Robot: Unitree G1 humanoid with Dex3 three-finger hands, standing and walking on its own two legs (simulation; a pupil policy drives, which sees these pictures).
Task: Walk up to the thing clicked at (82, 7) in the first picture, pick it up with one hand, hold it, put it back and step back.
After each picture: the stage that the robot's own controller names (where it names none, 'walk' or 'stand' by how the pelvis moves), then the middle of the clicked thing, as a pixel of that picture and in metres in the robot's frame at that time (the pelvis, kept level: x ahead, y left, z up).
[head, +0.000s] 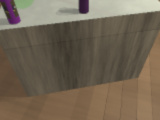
stand; (83, 3) +0.97 +0.03 +0.03
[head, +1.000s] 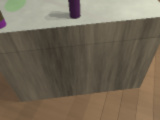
rise first; (74, 6) +0.86 +0.10 +0.05
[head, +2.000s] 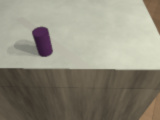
walk; (43, 42) +0.54 +0.23 +0.04
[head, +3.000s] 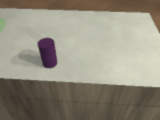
stand; (48, 53) +0.51 +0.18 +0.05
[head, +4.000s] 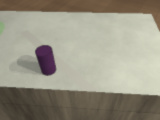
stand; (46, 60) +0.48 +0.18 +0.03
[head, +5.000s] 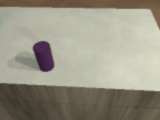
stand; (44, 57) +0.49 +0.19 +0.03
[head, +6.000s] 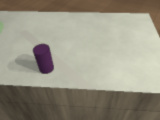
stand; (44, 59) +0.49 +0.19 +0.03
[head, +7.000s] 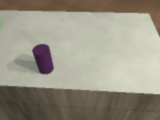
stand; (43, 59) +0.48 +0.19 +0.03
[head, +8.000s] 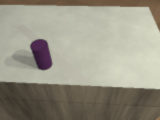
rise first; (42, 55) +0.49 +0.19 +0.03
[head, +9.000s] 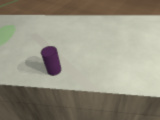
rise first; (51, 61) +0.48 +0.19 +0.03
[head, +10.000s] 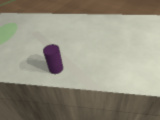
go down; (53, 59) +0.48 +0.19 +0.03
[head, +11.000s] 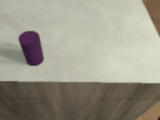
go down; (32, 49) +0.48 +0.17 +0.05
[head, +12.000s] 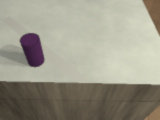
go down; (33, 50) +0.49 +0.18 +0.05
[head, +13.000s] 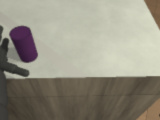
close in; (25, 45) +0.48 +0.19 +0.08
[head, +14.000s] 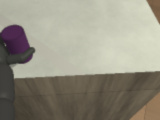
close; (18, 45) +0.47 +0.19 +0.09
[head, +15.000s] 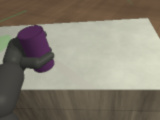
lift; (37, 49) +0.34 +0.14 +0.25
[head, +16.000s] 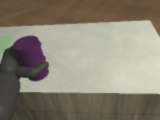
hold; (32, 59) +0.33 +0.17 +0.22
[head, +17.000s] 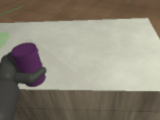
hold; (30, 65) +0.33 +0.18 +0.19
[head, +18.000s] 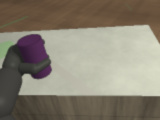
crouch; (35, 57) +0.34 +0.16 +0.23
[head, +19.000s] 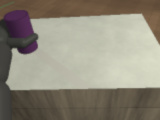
crouch; (22, 32) +0.43 +0.19 +0.24
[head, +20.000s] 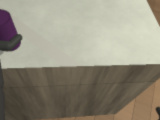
lower; (4, 32) +0.50 +0.21 +0.09
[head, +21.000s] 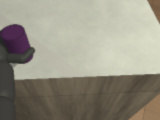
lower; (18, 45) +0.46 +0.19 +0.09
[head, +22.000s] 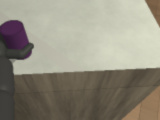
lower; (17, 41) +0.48 +0.19 +0.09
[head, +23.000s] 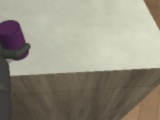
lower; (14, 41) +0.48 +0.19 +0.09
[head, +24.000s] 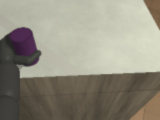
loosen; (26, 47) +0.46 +0.17 +0.09
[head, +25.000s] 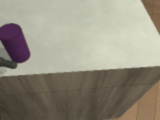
withdraw; (15, 44) +0.47 +0.18 +0.09
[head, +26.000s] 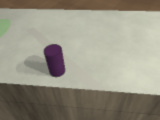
sink last; (55, 61) +0.45 +0.16 +0.06
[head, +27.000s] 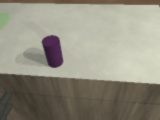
stand; (53, 52) +0.48 +0.17 +0.07
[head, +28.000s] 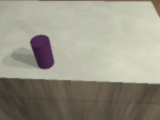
stand; (43, 52) +0.46 +0.18 +0.08
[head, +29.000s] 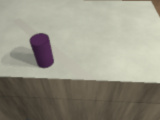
stand; (42, 51) +0.46 +0.18 +0.09
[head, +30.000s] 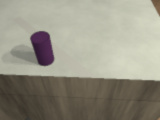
stand; (43, 49) +0.47 +0.18 +0.09
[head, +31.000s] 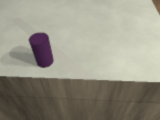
stand; (42, 50) +0.46 +0.18 +0.09
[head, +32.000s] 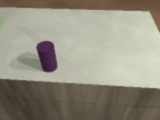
stand; (47, 57) +0.48 +0.17 +0.05
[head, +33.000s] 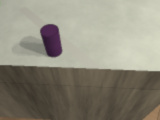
walk; (52, 41) +0.51 +0.14 +0.05
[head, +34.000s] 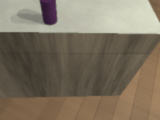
walk; (49, 10) +0.67 +0.18 +0.04
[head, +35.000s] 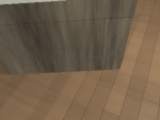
walk; out of the picture +0.99 +0.28 +0.05
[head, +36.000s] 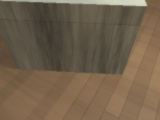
stand; out of the picture +1.10 +0.15 +0.04
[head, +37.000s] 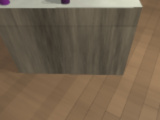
stand; out of the picture +1.12 +0.16 +0.02
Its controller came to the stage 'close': yes
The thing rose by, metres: 0.22
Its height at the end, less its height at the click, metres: +0.00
